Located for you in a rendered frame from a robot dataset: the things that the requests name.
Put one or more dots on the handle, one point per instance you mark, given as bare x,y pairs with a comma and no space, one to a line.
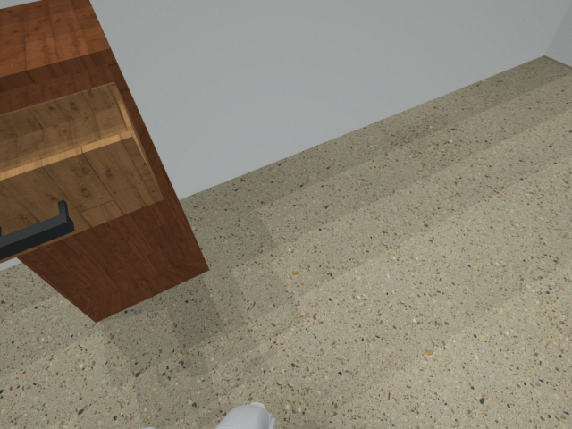
36,234

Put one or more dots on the cabinet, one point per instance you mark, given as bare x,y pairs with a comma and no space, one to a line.
54,48

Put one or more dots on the left robot thigh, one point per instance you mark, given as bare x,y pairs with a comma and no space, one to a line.
248,417

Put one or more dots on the drawer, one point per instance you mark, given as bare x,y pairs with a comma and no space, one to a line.
82,148

